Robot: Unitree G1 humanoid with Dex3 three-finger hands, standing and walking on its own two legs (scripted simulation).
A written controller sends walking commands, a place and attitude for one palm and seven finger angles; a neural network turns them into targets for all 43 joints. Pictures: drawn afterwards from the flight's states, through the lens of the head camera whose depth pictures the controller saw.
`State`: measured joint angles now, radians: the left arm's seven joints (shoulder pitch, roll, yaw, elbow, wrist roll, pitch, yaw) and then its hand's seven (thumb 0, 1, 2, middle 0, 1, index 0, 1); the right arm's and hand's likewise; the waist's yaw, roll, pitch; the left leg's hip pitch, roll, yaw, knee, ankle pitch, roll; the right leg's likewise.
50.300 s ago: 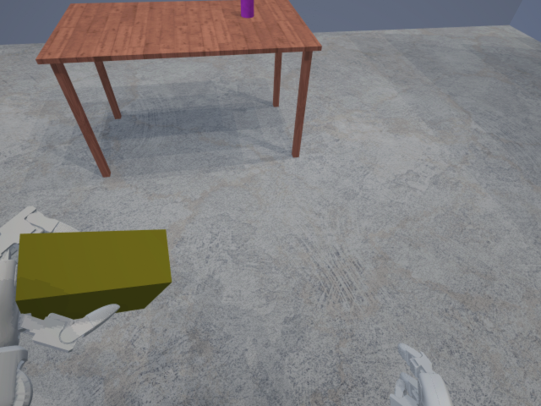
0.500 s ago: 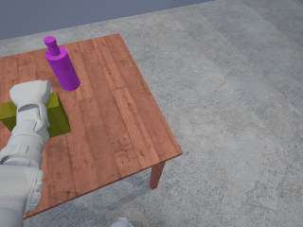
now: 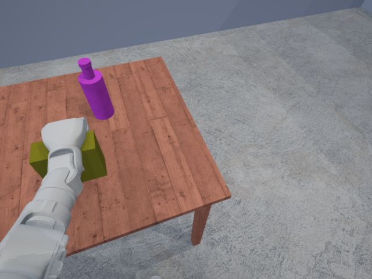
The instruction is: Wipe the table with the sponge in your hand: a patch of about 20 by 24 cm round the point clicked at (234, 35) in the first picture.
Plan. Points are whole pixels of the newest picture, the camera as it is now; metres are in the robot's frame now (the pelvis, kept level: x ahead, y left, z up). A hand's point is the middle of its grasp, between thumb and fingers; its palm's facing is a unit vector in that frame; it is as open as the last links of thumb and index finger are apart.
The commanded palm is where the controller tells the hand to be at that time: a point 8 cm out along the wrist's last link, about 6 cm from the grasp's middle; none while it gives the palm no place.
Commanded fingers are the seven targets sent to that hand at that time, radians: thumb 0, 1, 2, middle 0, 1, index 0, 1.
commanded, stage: wipe back along the middle lane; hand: left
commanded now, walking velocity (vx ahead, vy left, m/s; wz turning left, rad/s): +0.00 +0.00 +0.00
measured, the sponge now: (75, 165) +0.39 +0.31 -0.05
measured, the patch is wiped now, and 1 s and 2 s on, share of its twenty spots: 0.65 0.80 0.80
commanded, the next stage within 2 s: slide across to the third lane in 1.10 s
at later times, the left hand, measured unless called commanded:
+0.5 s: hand (75, 162) +0.36 +0.27 +0.01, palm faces -0.04 -0.01 -1.00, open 10.2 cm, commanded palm +0.32 +0.24 +0.04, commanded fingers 0.00 0.10 1.30 -1.20 -1.60 -1.20 -1.60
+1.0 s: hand (80, 185) +0.31 +0.25 +0.02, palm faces -0.04 -0.02 -1.00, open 10.2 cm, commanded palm +0.26 +0.22 +0.04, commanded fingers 0.00 0.10 1.30 -1.20 -1.60 -1.20 -1.60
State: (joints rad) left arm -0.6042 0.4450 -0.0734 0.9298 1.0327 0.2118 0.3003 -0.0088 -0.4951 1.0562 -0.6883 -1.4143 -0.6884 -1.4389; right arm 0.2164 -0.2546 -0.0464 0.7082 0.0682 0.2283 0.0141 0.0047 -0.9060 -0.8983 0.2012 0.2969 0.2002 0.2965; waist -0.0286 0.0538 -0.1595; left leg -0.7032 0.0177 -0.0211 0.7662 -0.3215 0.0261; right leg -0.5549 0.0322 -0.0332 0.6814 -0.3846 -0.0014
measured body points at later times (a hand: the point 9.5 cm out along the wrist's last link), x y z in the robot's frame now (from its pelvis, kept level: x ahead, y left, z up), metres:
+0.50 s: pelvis +0.01 +0.00 +0.00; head +0.04 +0.00 +0.45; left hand +0.36 +0.27 +0.07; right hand +0.14 -0.25 -0.12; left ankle +0.02 +0.10 -0.71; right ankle -0.04 -0.13 -0.71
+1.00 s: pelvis +0.01 -0.01 +0.01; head +0.01 -0.04 +0.46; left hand +0.31 +0.24 +0.07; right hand +0.19 -0.25 -0.10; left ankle +0.02 +0.10 -0.71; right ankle -0.04 -0.13 -0.71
